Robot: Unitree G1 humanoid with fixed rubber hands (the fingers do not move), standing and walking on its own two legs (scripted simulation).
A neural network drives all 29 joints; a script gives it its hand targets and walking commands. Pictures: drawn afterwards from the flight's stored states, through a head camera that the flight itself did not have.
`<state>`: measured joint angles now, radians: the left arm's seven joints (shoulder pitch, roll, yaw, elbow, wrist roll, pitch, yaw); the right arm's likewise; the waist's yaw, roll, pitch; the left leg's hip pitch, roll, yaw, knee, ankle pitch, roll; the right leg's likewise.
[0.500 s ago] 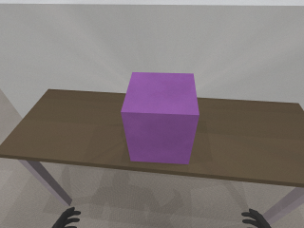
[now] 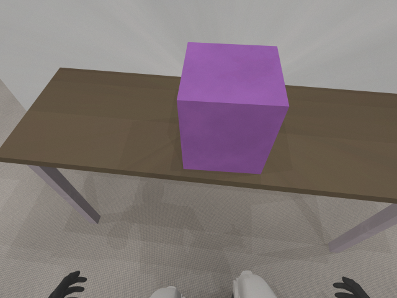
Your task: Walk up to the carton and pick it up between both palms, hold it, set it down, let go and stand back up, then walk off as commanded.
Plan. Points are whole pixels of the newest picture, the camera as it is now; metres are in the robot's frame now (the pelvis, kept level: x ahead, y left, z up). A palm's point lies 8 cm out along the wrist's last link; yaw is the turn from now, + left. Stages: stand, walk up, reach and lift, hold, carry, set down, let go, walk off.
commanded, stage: walk up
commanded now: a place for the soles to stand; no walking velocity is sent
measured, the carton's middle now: (226, 112) +0.54 -0.04 +0.03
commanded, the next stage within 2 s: none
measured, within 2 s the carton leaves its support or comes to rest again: neither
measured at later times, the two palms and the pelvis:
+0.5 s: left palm out of the picture +0.00 +0.27 -0.06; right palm out of the picture -0.06 -0.34 -0.11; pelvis -0.15 -0.03 +0.00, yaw -6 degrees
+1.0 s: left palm out of the picture -0.11 +0.27 -0.06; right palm out of the picture -0.14 -0.35 -0.08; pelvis -0.23 -0.03 +0.01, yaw -7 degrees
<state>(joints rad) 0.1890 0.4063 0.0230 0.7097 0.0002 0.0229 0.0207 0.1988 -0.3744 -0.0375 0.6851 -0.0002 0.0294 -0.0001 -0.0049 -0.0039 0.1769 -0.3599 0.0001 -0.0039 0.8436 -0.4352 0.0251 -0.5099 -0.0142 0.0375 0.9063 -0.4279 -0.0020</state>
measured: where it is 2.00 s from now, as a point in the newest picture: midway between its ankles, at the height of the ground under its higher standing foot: outside the picture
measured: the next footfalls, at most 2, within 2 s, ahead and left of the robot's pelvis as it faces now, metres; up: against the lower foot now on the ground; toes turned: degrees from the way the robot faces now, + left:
right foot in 0.32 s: -0.09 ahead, -0.12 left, +0.00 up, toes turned -1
left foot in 0.68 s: -0.09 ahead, +0.14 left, +0.00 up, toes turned -4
